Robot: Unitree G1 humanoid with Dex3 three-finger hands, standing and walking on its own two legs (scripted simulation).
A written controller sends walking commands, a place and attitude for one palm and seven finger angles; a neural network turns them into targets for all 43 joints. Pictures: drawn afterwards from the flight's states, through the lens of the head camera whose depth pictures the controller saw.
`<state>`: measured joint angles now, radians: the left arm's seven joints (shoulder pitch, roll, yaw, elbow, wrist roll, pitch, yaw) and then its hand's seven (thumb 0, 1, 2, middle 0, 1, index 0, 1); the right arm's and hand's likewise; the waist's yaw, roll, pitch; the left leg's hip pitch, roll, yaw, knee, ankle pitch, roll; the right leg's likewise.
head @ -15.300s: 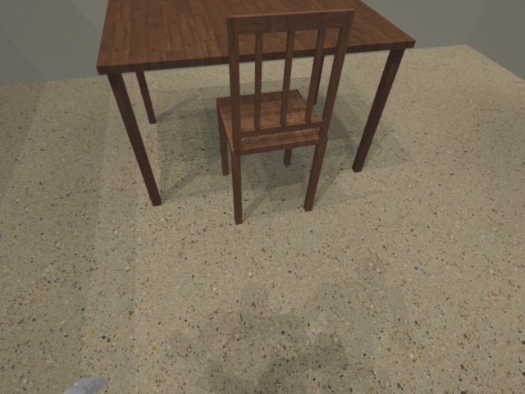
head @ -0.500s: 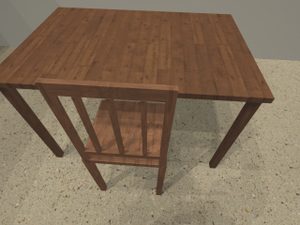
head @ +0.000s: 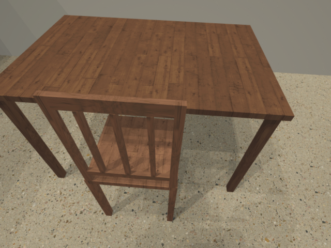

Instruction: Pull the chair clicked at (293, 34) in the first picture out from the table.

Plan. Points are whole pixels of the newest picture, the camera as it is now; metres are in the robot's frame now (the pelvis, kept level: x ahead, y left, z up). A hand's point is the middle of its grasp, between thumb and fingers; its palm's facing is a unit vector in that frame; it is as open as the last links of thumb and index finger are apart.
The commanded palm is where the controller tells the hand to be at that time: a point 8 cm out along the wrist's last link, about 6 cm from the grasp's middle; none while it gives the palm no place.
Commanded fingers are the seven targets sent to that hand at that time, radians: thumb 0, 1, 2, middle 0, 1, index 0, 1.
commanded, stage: come to a stop and stand still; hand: left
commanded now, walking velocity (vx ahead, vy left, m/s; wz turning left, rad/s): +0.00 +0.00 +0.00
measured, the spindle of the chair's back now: (122, 147) +0.42 +0.17 -0.06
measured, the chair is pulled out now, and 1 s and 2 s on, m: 0.00 0.00 0.00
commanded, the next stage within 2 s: look again from close up in 0.02 s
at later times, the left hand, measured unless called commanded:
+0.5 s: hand out of the picture +0.01 +0.23 -0.18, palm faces +0.00 -0.97 -0.23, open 7.4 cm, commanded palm none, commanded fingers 0.00 0.90 0.90 -0.20 -0.30 -0.20 -0.30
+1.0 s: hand out of the picture +0.00 +0.22 -0.18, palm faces +0.05 -0.98 -0.19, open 7.4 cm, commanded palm +0.10 +0.26 -0.08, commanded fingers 0.00 0.83 0.87 -0.19 -0.29 -0.19 -0.29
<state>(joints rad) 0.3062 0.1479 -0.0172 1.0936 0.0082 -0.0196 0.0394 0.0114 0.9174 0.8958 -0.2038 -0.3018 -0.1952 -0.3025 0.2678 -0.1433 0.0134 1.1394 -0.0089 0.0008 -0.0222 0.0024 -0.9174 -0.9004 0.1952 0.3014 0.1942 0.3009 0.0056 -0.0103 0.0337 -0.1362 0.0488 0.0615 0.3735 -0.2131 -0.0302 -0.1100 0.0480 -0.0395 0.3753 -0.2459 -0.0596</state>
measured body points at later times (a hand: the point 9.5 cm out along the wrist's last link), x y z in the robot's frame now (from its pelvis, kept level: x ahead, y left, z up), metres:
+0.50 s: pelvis -0.01 +0.05 -0.01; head +0.00 +0.04 +0.44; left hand +0.01 +0.28 -0.16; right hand -0.02 -0.16 -0.17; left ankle -0.01 +0.14 -0.74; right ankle -0.03 -0.08 -0.74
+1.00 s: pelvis +0.00 +0.05 -0.01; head +0.01 +0.05 +0.44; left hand +0.00 +0.27 -0.16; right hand +0.01 -0.18 -0.16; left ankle -0.01 +0.14 -0.74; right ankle -0.03 -0.08 -0.74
